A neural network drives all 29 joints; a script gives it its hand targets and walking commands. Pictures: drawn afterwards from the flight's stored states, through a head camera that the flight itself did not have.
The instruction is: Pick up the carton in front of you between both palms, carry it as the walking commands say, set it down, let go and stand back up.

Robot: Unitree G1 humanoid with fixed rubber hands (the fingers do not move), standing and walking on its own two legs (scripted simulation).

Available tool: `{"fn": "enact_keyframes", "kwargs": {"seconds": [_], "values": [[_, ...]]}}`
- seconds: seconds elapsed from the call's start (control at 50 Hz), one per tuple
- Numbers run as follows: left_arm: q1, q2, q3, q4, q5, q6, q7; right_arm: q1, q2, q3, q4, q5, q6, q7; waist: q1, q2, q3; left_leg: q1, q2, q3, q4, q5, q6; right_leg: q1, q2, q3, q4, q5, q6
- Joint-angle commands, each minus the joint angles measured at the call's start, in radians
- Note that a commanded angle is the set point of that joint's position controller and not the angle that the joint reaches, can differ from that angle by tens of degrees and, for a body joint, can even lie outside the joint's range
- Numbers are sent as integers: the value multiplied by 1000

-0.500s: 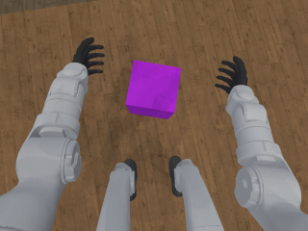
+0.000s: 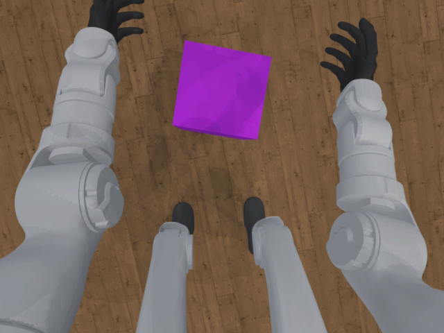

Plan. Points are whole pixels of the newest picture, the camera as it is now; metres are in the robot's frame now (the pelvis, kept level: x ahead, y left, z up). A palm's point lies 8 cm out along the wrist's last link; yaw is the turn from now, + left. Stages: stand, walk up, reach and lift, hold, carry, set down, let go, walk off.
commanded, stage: reach and lift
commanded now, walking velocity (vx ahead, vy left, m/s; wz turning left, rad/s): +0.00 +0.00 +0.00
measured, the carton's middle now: (219, 99) +0.51 -0.01 -0.51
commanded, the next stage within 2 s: none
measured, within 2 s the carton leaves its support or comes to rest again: leaves its support in 1.54 s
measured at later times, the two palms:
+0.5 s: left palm (145, 80) +0.54 +0.17 -0.38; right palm (299, 104) +0.48 -0.20 -0.38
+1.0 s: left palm (156, 82) +0.55 +0.15 -0.44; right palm (287, 103) +0.49 -0.19 -0.44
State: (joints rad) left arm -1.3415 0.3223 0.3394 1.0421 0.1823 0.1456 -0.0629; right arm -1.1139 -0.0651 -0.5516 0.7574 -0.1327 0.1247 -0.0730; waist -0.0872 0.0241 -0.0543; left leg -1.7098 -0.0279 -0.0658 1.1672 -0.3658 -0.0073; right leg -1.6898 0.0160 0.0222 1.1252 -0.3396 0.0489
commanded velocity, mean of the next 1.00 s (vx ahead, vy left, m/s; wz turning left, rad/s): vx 0.00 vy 0.00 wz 0.00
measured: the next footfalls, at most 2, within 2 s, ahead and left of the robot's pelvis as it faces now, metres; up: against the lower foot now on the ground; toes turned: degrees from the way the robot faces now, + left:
none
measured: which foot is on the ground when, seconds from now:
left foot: down 0.00-1.00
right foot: down 0.00-1.00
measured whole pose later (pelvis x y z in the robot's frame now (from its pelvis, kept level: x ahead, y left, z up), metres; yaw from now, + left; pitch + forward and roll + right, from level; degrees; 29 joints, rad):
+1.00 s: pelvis -0.05 +0.00 -0.26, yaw -2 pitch +37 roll -4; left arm -1.71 0.50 -0.07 1.27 -0.19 0.10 0.03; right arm -1.53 -0.24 -0.28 1.10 0.15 0.08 -0.15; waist -0.07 -0.02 0.44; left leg -2.25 -0.03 -0.07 2.24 -0.63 -0.01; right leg -2.23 0.04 0.01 2.18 -0.60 0.07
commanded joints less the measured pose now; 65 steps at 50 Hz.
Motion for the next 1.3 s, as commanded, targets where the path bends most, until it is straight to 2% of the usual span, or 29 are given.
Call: {"fn": "enact_keyframes", "kwargs": {"seconds": [0.0,0.08,0.18,0.24,0.36,0.48,0.56,0.62,0.68,0.82,0.94,1.04,1.12,1.18,1.2,1.24,1.28], "values": [[-197,72,-2,-66,-4,-28,16,-138,-81,-4,-54,-7,-29,-2,-21,85,-898,494,-33,37,124,533,-23,296,61,-89,125,455,44],[-254,115,-49,-64,-56,-37,43,-197,-116,37,-37,38,-33,-23,-18,90,-960,395,-39,47,272,464,-25,233,63,-93,278,411,49],[-374,199,-163,-80,-168,-35,80,-309,-203,137,-23,151,-28,-61,-31,112,-1117,374,-35,61,459,392,-28,207,60,-112,465,363,47],[-449,238,-230,-69,-234,-22,93,-377,-244,188,1,213,-14,-79,-37,132,-1144,362,-28,67,544,320,-28,160,54,-124,552,293,41],[-595,290,-315,-2,-317,-3,96,-536,-295,244,67,283,10,-91,-39,142,-1072,277,-1,70,659,136,-25,94,29,-134,674,133,32],[-666,314,-353,103,-343,-9,87,-624,-319,251,175,285,2,-87,-43,123,-906,159,18,56,745,24,-19,49,13,-126,770,53,24],[-690,321,-368,147,-353,-29,79,-662,-325,251,227,276,-21,-78,-40,101,-805,85,25,47,799,21,-16,49,10,-113,834,74,23],[-730,332,-378,124,-362,-48,82,-706,-338,254,214,275,-41,-77,-36,93,-787,62,23,44,839,48,-13,55,14,-105,874,110,19],[-752,338,-389,100,-373,-61,89,-725,-349,267,212,287,-56,-78,-30,89,-788,83,19,43,877,119,-13,84,19,-97,913,189,17],[-708,290,-434,98,-411,-61,98,-668,-328,294,233,315,-63,-86,-44,109,-887,184,8,46,917,232,-21,128,35,-117,948,281,10],[-622,259,-390,148,-365,-56,92,-612,-292,264,263,279,-62,-78,-27,88,-739,61,6,47,897,164,-21,61,40,-113,938,219,16],[-679,254,-385,116,-358,-60,97,-679,-288,272,225,282,-64,-80,-21,78,-743,61,4,53,891,117,-12,68,42,-110,931,188,10],[-747,137,-440,111,-383,-52,86,-752,-194,317,219,306,-53,-70,-22,87,-724,92,-4,51,881,71,-10,83,53,-110,924,151,2],[-769,62,-422,116,-351,-39,71,-766,-140,286,233,248,-41,-62,-36,91,-671,88,-16,49,875,33,-15,99,62,-113,917,115,-1],[-828,-151,-473,100,-359,-26,33,-854,67,336,201,251,-31,-26,-35,92,-668,89,-27,50,876,34,-10,98,76,-111,918,114,-7],[-844,-467,-484,107,-335,-1,-54,-959,357,384,188,226,4,67,-26,105,-611,63,-49,67,883,30,-8,59,94,-118,931,81,-7],[-784,-691,-449,99,-301,26,-134,-1000,563,411,156,204,43,149,-9,87,-547,10,-65,78,887,28,7,19,101,-126,941,58,-11]]}}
